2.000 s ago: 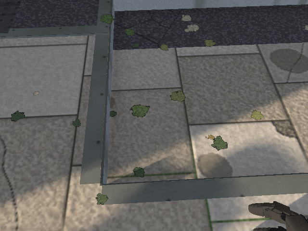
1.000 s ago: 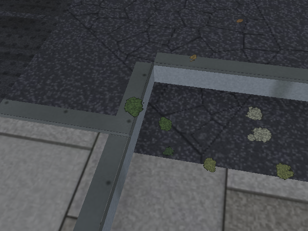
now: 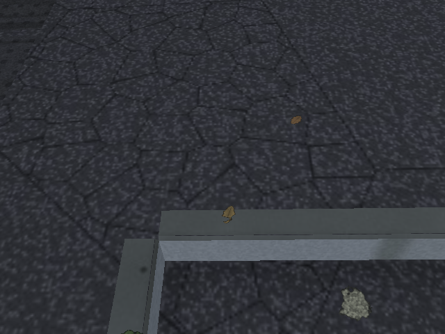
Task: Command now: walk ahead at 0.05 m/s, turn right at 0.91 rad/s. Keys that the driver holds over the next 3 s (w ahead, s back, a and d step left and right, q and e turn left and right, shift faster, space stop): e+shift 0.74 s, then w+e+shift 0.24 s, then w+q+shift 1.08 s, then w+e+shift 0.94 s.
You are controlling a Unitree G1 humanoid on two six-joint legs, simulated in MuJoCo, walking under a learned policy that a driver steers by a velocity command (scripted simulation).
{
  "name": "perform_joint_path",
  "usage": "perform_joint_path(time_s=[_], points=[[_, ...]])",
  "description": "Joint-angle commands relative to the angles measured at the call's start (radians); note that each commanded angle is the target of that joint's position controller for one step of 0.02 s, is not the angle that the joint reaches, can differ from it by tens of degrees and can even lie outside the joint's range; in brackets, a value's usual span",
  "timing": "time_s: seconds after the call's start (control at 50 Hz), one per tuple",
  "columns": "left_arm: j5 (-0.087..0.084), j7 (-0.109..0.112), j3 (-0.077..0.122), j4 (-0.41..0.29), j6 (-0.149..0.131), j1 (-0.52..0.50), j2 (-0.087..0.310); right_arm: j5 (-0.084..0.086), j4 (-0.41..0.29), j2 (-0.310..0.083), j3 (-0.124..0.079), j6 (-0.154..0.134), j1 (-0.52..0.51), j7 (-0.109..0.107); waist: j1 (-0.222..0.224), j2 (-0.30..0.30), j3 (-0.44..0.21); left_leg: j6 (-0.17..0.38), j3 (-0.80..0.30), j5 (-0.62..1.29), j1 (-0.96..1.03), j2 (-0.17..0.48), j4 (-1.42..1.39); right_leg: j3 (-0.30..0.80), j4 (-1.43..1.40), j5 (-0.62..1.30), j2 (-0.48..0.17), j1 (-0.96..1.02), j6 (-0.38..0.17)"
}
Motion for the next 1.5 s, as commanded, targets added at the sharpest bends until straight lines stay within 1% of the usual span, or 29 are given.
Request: perform_joint_path(time_s=[0.02,0.04,0.06,0.1,0.16,0.24,0.38,0.42,0.44,0.46,0.5,0.64,0.76,0.78,0.8,0.82,0.86,0.9,0.96,0.98,1.04,1.2,1.24,1.28,1.3,1.32,1.34,1.4,1.5], points=[[-0.019,0.048,0.094,-0.075,-0.026,0.105,0.354,0.018,-0.140,-0.070,-0.036,0.021,-0.067,-0.024,0.026,-0.498,-0.024,-0.098,-0.092,-0.419,-0.468,-0.163,0.447,0.683,-0.344,0.297,-0.321,0.213,-0.305],[0.004,0.048,0.081,-0.081,-0.053,0.141,0.287,0.025,-0.161,-0.141,-0.053,0.010,-0.188,-0.043,0.127,-0.291,-0.105,-0.081,-0.304,-0.400,-0.471,-0.186,0.635,0.672,-0.352,0.338,-0.345,0.206,-0.376],[0.013,0.052,0.066,-0.075,-0.077,0.116,0.260,0.041,-0.152,-0.130,-0.056,0.007,-0.182,-0.053,0.078,-0.251,-0.081,-0.047,-0.357,-0.292,-0.511,-0.181,0.609,0.570,-0.335,0.340,-0.296,0.212,-0.325],[-0.026,0.072,0.056,-0.114,-0.077,-0.014,0.196,0.010,-0.109,-0.135,-0.069,-0.001,-0.126,-0.073,0.014,-0.179,-0.089,-0.026,-0.389,-0.113,-0.490,-0.165,0.520,0.457,-0.283,0.335,-0.206,0.193,-0.206],[-0.020,0.089,0.044,-0.139,-0.064,-0.039,0.160,0.002,-0.086,-0.099,-0.066,-0.003,-0.100,-0.054,-0.012,-0.127,-0.162,-0.022,-0.384,-0.018,-0.360,-0.218,0.472,0.419,-0.254,0.391,-0.147,0.121,-0.185],[-0.029,0.096,0.063,-0.144,-0.059,-0.027,0.192,0.011,-0.091,-0.053,-0.046,-0.011,-0.164,-0.035,0.010,-0.137,-0.159,-0.032,-0.415,0.026,-0.312,-0.265,0.186,0.487,-0.243,0.230,-0.100,0.123,-0.175],[-0.041,0.071,0.074,-0.166,-0.044,-0.045,0.203,0.034,-0.062,-0.116,-0.067,-0.036,-0.154,-0.004,0.010,-0.214,-0.154,-0.009,-0.433,0.053,-0.034,-0.291,-0.185,0.630,-0.191,0.144,-0.030,0.070,-0.142],[-0.041,0.069,0.047,-0.169,-0.040,0.008,0.118,0.024,-0.045,-0.179,-0.087,-0.031,-0.098,-0.008,0.014,-0.078,-0.207,0.073,-0.540,0.178,0.239,-0.079,-0.313,0.539,0.004,-0.184,0.072,-0.097,-0.067],[-0.047,0.063,0.039,-0.192,-0.043,0.037,0.091,-0.010,-0.039,-0.234,-0.096,-0.016,-0.093,-0.017,0.052,0.216,-0.204,0.235,-0.786,0.296,0.295,0.132,-0.359,0.286,0.255,-0.351,0.210,-0.284,-0.003],[-0.035,0.052,0.065,-0.188,-0.059,0.045,0.189,-0.024,-0.059,-0.181,-0.085,-0.021,-0.114,-0.022,0.046,0.245,-0.197,0.324,-0.864,0.307,0.243,0.215,-0.373,0.256,0.507,-0.306,0.123,-0.345,0.043],[-0.037,0.046,0.080,-0.143,-0.050,0.081,0.223,0.004,-0.098,-0.087,-0.057,-0.008,-0.223,-0.045,0.059,0.130,-0.144,0.249,-0.623,0.207,0.172,0.090,-0.345,0.214,0.646,-0.166,0.060,-0.335,0.074],[-0.031,0.037,0.020,-0.209,-0.041,-0.010,0.091,0.012,-0.062,-0.175,-0.077,0.014,-0.140,-0.055,-0.017,0.148,-0.134,0.222,-0.354,0.315,0.226,0.073,-0.349,0.083,0.370,-0.080,-0.053,-0.288,0.095],[-0.041,0.038,0.062,-0.133,-0.019,0.160,0.121,0.050,-0.034,-0.157,-0.080,0.011,-0.146,-0.011,0.053,0.109,-0.175,0.102,-0.189,0.025,0.082,0.073,-0.179,-0.045,-0.024,0.020,0.046,0.113,-0.007],[-0.049,0.042,0.085,-0.089,-0.024,0.285,0.159,0.044,-0.029,-0.105,-0.068,0.012,-0.139,-0.002,0.096,-0.010,-0.164,0.061,-0.129,-0.209,-0.091,0.015,0.016,0.035,-0.088,-0.056,0.041,0.286,-0.063],[-0.054,0.044,0.110,-0.082,-0.044,0.400,0.289,0.010,-0.080,-0.022,-0.043,0.010,-0.190,0.008,0.108,-0.338,-0.086,-0.005,-0.089,-0.413,-0.482,-0.116,0.479,0.505,-0.200,-0.178,-0.194,0.411,-0.199],[-0.026,0.020,0.100,-0.125,-0.099,0.396,0.330,0.031,-0.153,-0.055,-0.046,-0.027,-0.312,0.012,0.154,-0.371,-0.136,0.030,-0.365,-0.348,-0.692,-0.213,0.587,0.979,-0.459,-0.594,-0.318,0.401,-0.355],[-0.023,0.022,0.059,-0.117,-0.144,0.309,0.227,0.054,-0.148,-0.156,-0.075,-0.085,-0.366,0.020,0.104,-0.219,-0.003,0.103,-0.435,-0.148,-0.709,-0.161,0.519,0.871,-0.489,-0.632,-0.307,0.321,-0.275],[-0.037,0.045,0.044,-0.131,-0.135,0.221,0.197,0.014,-0.089,-0.151,-0.078,-0.105,-0.282,0.017,0.034,-0.171,-0.027,0.077,-0.433,0.026,-0.541,-0.145,0.365,0.676,-0.442,-0.417,-0.215,0.237,-0.211],[-0.030,0.075,0.033,-0.116,-0.135,0.245,0.183,0.013,-0.056,-0.121,-0.068,-0.113,-0.293,0.031,0.035,-0.162,-0.048,0.025,-0.388,0.206,-0.400,-0.199,0.194,0.540,-0.443,-0.207,-0.143,0.191,-0.191],[0.022,0.047,0.042,-0.053,-0.114,0.293,0.219,-0.077,-0.009,-0.065,-0.032,-0.039,-0.209,0.063,0.053,-0.215,-0.053,-0.004,-0.312,0.200,-0.359,-0.193,0.233,0.475,-0.447,-0.195,-0.065,0.178,-0.162],[0.001,0.014,0.013,-0.014,-0.120,0.338,0.136,-0.039,-0.015,-0.075,-0.023,0.008,-0.230,0.079,0.074,-0.216,0.000,-0.045,-0.270,0.243,-0.337,-0.172,0.141,0.432,-0.492,-0.134,-0.060,0.172,-0.163],[0.024,0.060,0.016,0.082,-0.161,0.396,0.181,-0.016,-0.095,-0.119,-0.012,-0.014,-0.391,0.098,0.125,-0.174,0.112,0.089,-0.242,0.150,-0.457,-0.151,-0.024,0.351,-0.555,0.072,-0.224,0.477,-0.165],[0.038,0.066,0.012,0.091,-0.164,0.321,0.192,-0.002,-0.082,-0.116,-0.009,-0.012,-0.272,0.089,0.042,-0.170,0.050,0.164,-0.187,0.048,-0.251,-0.222,-0.046,0.217,-0.438,0.610,-0.206,0.450,-0.125],[0.043,0.070,0.010,0.096,-0.159,0.269,0.202,0.004,0.030,-0.149,-0.031,-0.017,0.117,0.056,-0.140,-0.115,-0.157,0.217,-0.140,0.015,0.226,-0.333,-0.041,0.091,0.013,1.147,-0.147,0.325,-0.089],[0.037,0.071,-0.007,0.076,-0.167,0.272,0.172,-0.004,0.080,-0.243,-0.059,-0.024,0.322,0.040,-0.210,0.039,-0.260,0.263,-0.380,-0.209,0.552,-0.212,-0.092,0.048,0.392,0.912,-0.080,0.028,-0.058],[0.039,0.048,-0.042,0.036,-0.190,0.275,0.042,-0.013,0.094,-0.326,-0.071,-0.031,0.344,0.040,-0.133,0.325,-0.279,0.375,-0.993,-0.626,0.690,0.020,-0.316,0.091,0.712,-0.023,0.133,-0.330,-0.010],[0.049,0.044,-0.043,0.016,-0.209,0.185,0.091,0.009,0.081,-0.244,-0.050,-0.033,0.217,0.051,-0.094,0.235,-0.165,0.365,-1.252,-0.554,0.627,0.049,-0.472,0.207,0.769,-0.059,0.122,-0.485,-0.030],[0.061,0.035,-0.050,0.008,-0.222,0.070,0.130,0.011,0.074,-0.191,-0.040,-0.042,0.143,0.037,-0.035,-0.041,-0.017,0.334,-0.894,-0.181,0.345,-0.034,-0.455,0.197,0.622,0.074,-0.019,-0.404,-0.017],[0.075,0.016,-0.085,-0.064,-0.165,-0.057,0.071,0.031,0.098,-0.169,-0.024,-0.075,0.173,0.024,0.014,-0.011,0.088,0.336,-0.697,0.179,0.118,-0.154,-0.529,0.095,0.372,0.078,-0.032,-0.365,0.070]])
